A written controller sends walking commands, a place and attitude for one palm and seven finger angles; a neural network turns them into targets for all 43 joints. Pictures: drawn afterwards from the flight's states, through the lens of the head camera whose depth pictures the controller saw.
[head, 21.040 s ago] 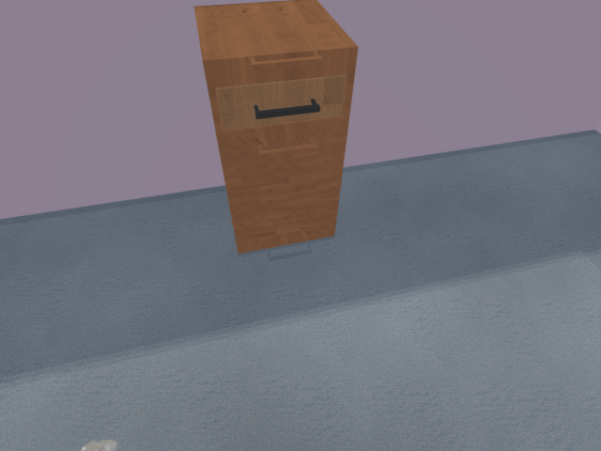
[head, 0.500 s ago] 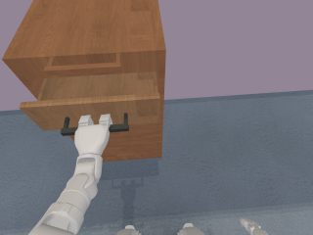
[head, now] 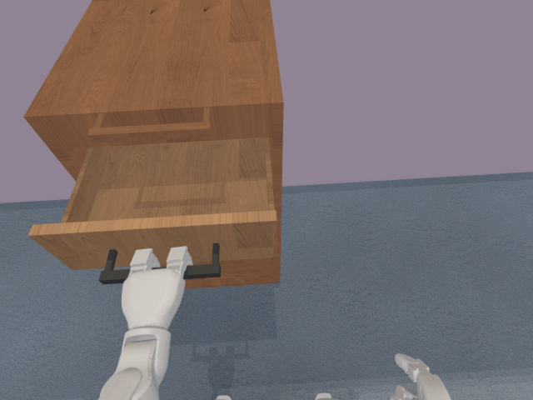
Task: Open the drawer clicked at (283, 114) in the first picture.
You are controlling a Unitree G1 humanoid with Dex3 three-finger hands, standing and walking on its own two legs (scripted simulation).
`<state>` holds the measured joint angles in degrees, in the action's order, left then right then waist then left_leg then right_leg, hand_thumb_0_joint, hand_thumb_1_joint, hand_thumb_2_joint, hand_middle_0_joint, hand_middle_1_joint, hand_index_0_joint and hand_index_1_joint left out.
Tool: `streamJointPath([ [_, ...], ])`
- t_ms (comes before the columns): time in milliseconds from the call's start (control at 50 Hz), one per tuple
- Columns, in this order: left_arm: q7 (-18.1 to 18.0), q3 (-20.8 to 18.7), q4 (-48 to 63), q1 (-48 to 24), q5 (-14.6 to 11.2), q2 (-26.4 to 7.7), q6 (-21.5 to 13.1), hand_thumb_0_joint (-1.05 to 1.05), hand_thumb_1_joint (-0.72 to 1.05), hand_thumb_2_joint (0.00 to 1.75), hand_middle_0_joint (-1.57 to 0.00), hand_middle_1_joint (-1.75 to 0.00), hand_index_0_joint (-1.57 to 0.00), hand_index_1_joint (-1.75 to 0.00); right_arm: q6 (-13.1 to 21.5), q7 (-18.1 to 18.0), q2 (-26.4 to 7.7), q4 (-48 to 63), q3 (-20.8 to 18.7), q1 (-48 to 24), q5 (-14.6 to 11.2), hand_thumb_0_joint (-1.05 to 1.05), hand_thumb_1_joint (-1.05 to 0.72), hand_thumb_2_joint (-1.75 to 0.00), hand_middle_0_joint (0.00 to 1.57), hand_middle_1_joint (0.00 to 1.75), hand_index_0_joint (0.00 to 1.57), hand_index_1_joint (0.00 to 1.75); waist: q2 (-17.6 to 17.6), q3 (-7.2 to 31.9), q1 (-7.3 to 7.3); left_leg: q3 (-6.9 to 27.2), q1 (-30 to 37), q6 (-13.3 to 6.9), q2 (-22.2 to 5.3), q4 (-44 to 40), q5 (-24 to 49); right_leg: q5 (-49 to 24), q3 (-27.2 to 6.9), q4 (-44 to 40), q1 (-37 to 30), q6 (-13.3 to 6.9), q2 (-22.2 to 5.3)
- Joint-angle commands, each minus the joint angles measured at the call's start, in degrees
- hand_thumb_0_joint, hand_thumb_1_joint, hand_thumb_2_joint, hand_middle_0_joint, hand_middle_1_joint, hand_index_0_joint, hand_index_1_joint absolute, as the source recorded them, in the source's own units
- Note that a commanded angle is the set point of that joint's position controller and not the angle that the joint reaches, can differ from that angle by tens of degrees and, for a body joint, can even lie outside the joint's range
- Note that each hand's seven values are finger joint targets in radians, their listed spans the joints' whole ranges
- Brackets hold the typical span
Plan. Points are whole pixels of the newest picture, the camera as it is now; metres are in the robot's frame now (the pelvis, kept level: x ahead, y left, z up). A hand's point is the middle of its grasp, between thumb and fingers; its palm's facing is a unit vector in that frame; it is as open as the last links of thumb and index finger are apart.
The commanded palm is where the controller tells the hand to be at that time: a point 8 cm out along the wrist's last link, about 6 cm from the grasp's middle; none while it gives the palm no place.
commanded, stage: pull the drawer open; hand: left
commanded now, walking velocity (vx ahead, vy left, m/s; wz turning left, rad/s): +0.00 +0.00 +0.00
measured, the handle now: (162, 263) +0.34 +0.19 -0.03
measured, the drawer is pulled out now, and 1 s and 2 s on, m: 0.18 0.29 0.29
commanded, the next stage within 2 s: open the thumb to release the handle in 0.78 s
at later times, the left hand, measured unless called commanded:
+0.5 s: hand (160, 363) +0.19 +0.17 -0.05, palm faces -0.01 -0.11 -0.99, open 5.5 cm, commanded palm +0.14 +0.18 -0.01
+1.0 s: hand (162, 368) +0.19 +0.17 -0.06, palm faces +0.01 -0.07 -1.00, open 5.5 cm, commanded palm +0.16 +0.16 -0.01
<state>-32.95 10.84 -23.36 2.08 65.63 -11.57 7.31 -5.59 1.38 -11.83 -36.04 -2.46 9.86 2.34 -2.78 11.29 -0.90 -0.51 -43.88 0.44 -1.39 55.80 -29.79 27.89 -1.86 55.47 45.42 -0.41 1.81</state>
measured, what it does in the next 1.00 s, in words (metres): stands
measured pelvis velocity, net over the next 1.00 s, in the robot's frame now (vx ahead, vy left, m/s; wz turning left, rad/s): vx -0.04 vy -0.02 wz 0.04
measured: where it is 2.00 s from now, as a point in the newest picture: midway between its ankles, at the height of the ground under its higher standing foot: outside the picture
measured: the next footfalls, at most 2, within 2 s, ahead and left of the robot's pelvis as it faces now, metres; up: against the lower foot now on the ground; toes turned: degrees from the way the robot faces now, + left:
none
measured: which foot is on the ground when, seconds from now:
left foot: down 0.00-1.00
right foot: down 0.00-1.00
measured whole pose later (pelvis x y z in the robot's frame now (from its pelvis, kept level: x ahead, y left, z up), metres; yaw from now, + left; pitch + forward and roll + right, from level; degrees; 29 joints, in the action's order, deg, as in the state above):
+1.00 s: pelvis -0.04 -0.02 -0.02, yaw +2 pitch +15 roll +1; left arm -35.1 13.4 -14.2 12.7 65.8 -11.6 6.5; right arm -2.4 -1.3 -12.5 -36.3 -1.7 5.6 3.2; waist -2.9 10.1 2.2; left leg 1.5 -48.1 1.9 -0.3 61.7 -28.9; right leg 28.8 0.1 63.3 49.8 -2.0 0.9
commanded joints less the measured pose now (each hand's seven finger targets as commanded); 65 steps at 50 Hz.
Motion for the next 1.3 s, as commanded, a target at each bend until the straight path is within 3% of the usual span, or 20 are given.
streamJointPath([
  [0, -3.1, -2.1, 10.9, 5.2, -0.4, -3.9, 0.6, 0.00, 0.90, 0.90, -0.40, -1.35, -0.40, -1.35, 2.5, -0.2, -6.3, 8.2, -2.0, -3.3, 0.0, 0.00, -0.90, -0.90, 0.20, 0.30, 0.20, 0.30, 3.6, 15.0, 2.24, -1.0, 10.1, -1.3, 2.6, -3.8, 28.7, -33.1, 2.9, -4.6, -12.0, -2.5, 0.8],
  [160, -4.1, -2.4, 15.8, 12.2, -0.6, -4.3, 0.2, 0.00, 0.90, 0.90, -0.40, -1.35, -0.40, -1.35, 2.9, 0.1, -6.1, 9.2, -1.8, -5.8, 0.3, 0.00, -0.90, -0.90, 0.20, 0.30, 0.20, 0.30, 4.1, 13.8, 2.98, -1.0, 9.2, -1.2, 2.8, -3.5, 24.9, -30.5, 2.3, -4.3, -11.4, -2.7, 0.6],
  [180, -4.2, -3.1, 14.7, 13.6, -0.7, -4.7, 0.3, 0.00, 0.90, 0.90, -0.40, -1.35, -0.40, -1.35, 2.9, 0.0, -6.1, 9.2, -1.7, -6.1, 0.2, 0.00, -0.90, -0.90, 0.20, 0.30, 0.20, 0.30, 5.6, 12.5, 3.00, -1.1, 8.1, -1.2, 3.1, -3.5, 23.1, -29.6, 2.2, -4.5, -11.3, -2.6, 0.7],
  [340, -4.5, -3.8, 19.4, 19.5, -0.4, -5.6, -0.8, 0.00, 0.90, 0.90, -0.40, -1.35, -0.40, -1.35, 3.6, -0.1, -5.8, 10.4, -1.1, -8.6, 0.4, 0.00, -0.90, -0.90, 0.20, 0.30, 0.20, 0.30, 3.9, 12.1, 4.10, -1.0, 7.1, -1.2, 3.6, -2.9, 20.1, -26.9, 1.0, -4.0, -10.4, -3.0, 0.6],
  [520, -4.2, -4.3, 22.4, 26.8, -0.3, -6.1, -2.9, 0.00, 0.90, 0.90, -0.40, -1.35, -0.40, -1.35, 4.5, 0.0, -5.2, 12.1, -0.4, -10.0, 0.7, 0.00, -0.90, -0.90, 0.20, 0.30, 0.20, 0.30, 5.3, 9.7, 5.03, -0.8, 4.0, -1.3, 3.9, -1.4, 15.6, -21.6, 0.3, -3.4, -8.3, -2.7, 0.4],
  [540, -4.4, -5.0, 22.4, 24.7, -0.2, -7.0, -2.9, 0.00, 0.90, 0.90, -0.40, -1.35, -0.40, -1.35, 4.5, -0.3, -5.4, 11.7, -0.3, -10.0, 0.9, 0.00, -0.90, -0.90, 0.20, 0.30, 0.20, 0.30, 5.6, 9.3, 4.24, -0.7, 3.6, -1.4, 4.0, -1.0, 15.1, -21.7, 0.1, -3.4, -7.8, -2.7, 0.3],
  [620, -5.3, -5.8, 22.1, 19.7, 1.0, -7.7, -3.2, 0.00, 0.90, 0.90, -0.40, -1.35, -0.40, -1.35, 4.8, -1.1, -5.3, 10.8, -0.5, -10.1, 1.2, 0.00, -0.90, -0.90, 0.20, 0.30, 0.20, 0.30, 5.4, 9.3, 3.81, -0.7, 2.8, -1.5, 4.1, 0.0, 12.7, -18.1, -0.5, -3.5, -5.5, -2.4, 0.1],
  [660, -5.9, -7.7, 21.8, 19.9, 1.1, -9.2, -2.8, 0.00, 0.90, 0.90, -0.40, -1.35, -0.40, -1.35, 4.8, -1.4, -5.2, 10.8, -0.4, -10.2, 1.1, 0.00, -0.90, -0.90, 0.20, 0.30, 0.20, 0.30, 5.3, 11.1, 4.64, -0.9, 3.3, -1.5, 4.2, 0.1, 13.4, -19.0, -0.5, -3.1, -6.5, -2.4, 0.0],
  [720, -5.5, -6.3, 21.4, 18.0, 0.4, -8.0, -1.9, 0.00, 0.90, 0.90, -0.40, -1.35, -0.40, -1.35, 4.8, -1.9, -5.2, 10.3, -0.6, -10.3, 0.9, 0.00, -0.90, -0.90, 0.20, 0.30, 0.20, 0.30, 5.8, 10.5, 3.88, -0.9, 3.1, -1.6, 4.3, 0.1, 12.9, -19.0, -0.6, -3.9, -6.6, -2.2, -0.1],
  [760, -5.4, -6.5, 21.3, 17.9, -0.2, -8.4, -1.2, 0.00, 0.90, 0.90, -0.40, -1.35, -0.40, -1.35, 4.7, -2.3, -5.2, 10.3, -0.3, -10.5, 0.7, 0.00, -0.90, -0.90, 0.20, 0.30, 0.20, 0.30, 6.4, 11.5, 4.08, -1.2, 2.8, -1.7, 4.4, 0.0, 12.6, -19.4, -0.9, -4.2, -8.0, -1.9, -0.4],
  [800, -4.8, -6.4, 20.2, 17.0, -0.6, -8.4, -1.0, 0.00, 0.90, 0.90, -0.40, -1.35, -0.40, -1.35, 4.8, -2.7, -5.2, 9.9, -0.3, -10.6, 0.5, 0.00, -0.90, -0.90, 0.20, 0.30, 0.20, 0.30, 7.8, 9.3, 3.80, -1.0, 1.6, -1.7, 4.5, -0.2, 11.3, -18.1, -1.4, -5.1, -7.6, -1.7, -0.5],
  [840, -4.7, -7.7, 21.0, 16.5, -0.8, -9.5, -1.2, 0.00, 0.90, 0.90, -0.40, -1.35, -0.40, -1.35, 4.9, -3.1, -5.3, 9.8, -0.4, -10.4, 0.4, 0.00, -0.90, -0.90, 0.20, 0.30, 0.20, 0.30, 7.2, 10.7, 4.02, -1.0, 1.9, -1.8, 4.5, -0.4, 11.5, -18.4, -1.5, -5.1, -8.5, -1.9, -0.5],
  [860, -4.4, 3.4, 22.5, 1.3, -0.1, -2.1, -1.0, 0.00, 0.90, 0.90, -0.40, -1.35, -0.40, -1.35, 5.2, -3.0, -5.4, 8.6, 0.1, -11.0, 1.0, 0.00, -0.90, -0.90, 0.20, 0.30, 0.20, 0.30, 5.9, 9.6, -1.01, -0.4, 2.8, -2.2, 4.2, 0.9, 10.8, -17.1, -0.8, -4.9, -3.9, -1.3, -1.2],
  [900, -4.4, -1.0, 18.1, 4.3, 0.5, -5.4, -1.0, 0.00, 0.76, 0.84, -0.39, -1.34, -0.39, -1.34, 5.9, -3.3, -5.5, 7.7, -0.8, -9.5, 0.9, 0.00, -0.90, -0.90, 0.20, 0.30, 0.20, 0.30, 6.6, 9.5, 1.18, -0.6, 3.1, -2.0, 4.0, 0.5, 9.3, -11.6, 0.4, -5.4, -2.6, -1.7, -0.7],
  [1000, -3.1, 0.4, 19.7, 6.5, -0.1, -4.6, -0.3, 0.00, 0.41, 0.69, -0.36, -1.30, -0.36, -1.30, 5.6, -3.2, -5.5, 9.0, -0.8, -9.1, 0.5, 0.00, -0.90, -0.90, 0.20, 0.30, 0.20, 0.30, 5.2, 13.6, 2.84, -0.8, 4.8, -2.0, 4.2, -0.7, 11.5, -14.4, 0.6, -5.2, -6.2, -2.0, -0.6],
  [1080, -2.6, 1.1, 19.2, 6.4, -0.2, -4.2, -0.3, 0.00, 0.13, 0.57, -0.35, -1.27, -0.35, -1.27, 5.3, -3.2, -5.5, 9.1, -0.7, -9.2, 0.3, 0.00, -0.90, -0.90, 0.20, 0.30, 0.20, 0.30, 6.1, 10.1, 2.21, -0.5, 3.5, -1.9, 4.1, -1.1, 9.5, -11.4, 0.7, -5.9, -4.6, -2.0, -0.6],
  [1140, -3.0, 0.0, 19.3, 6.4, 0.0, -5.2, -0.9, 0.00, -0.08, 0.48, -0.33, -1.24, -0.33, -1.24, 5.3, -3.1, -5.7, 9.2, -0.7, -9.0, 0.5, 0.00, -0.90, -0.90, 0.20, 0.30, 0.20, 0.30, 6.0, 10.4, 2.48, -0.3, 3.7, -1.9, 4.0, -1.3, 9.7, -11.0, 1.1, -5.6, -4.3, -2.3, -0.4],
  [1180, -3.2, 1.6, 19.6, 7.4, 0.1, -3.5, -1.0, 0.00, -0.22, 0.42, -0.32, -1.23, -0.32, -1.23, 5.2, -2.7, -5.5, 9.5, -0.8, -8.8, 0.5, 0.00, -0.90, -0.90, 0.20, 0.30, 0.20, 0.30, 5.5, 10.2, 2.48, -0.5, 3.9, -1.9, 3.9, -1.3, 9.8, -10.9, 1.5, -5.4, -4.0, -2.3, -0.5],
  [1260, -4.0, -0.3, 19.2, 6.6, 0.5, -5.1, -0.9, 0.00, -0.50, 0.30, -0.30, -1.20, -0.30, -1.20, 5.0, -2.7, -5.5, 9.2, -0.8, -9.1, 0.6, 0.00, -0.90, -0.90, 0.20, 0.30, 0.20, 0.30, 5.5, 10.1, 2.70, -0.5, 3.3, -1.8, 3.9, -1.2, 9.1, -10.1, 1.1, -5.2, -3.5, -2.4, -0.4],
  [1280, -4.0, 0.8, 19.2, 7.9, 0.4, -3.9, -0.6, 0.00, -0.50, 0.30, -0.30, -1.20, -0.30, -1.20, 5.0, -2.5, -5.5, 9.5, -0.8, -9.1, 0.6, 0.00, -0.90, -0.90, 0.20, 0.30, 0.20, 0.30, 5.0, 10.1, 2.74, -0.5, 3.6, -1.8, 3.9, -1.3, 9.2, -10.2, 1.3, -5.3, -3.6, -2.4, -0.4],
])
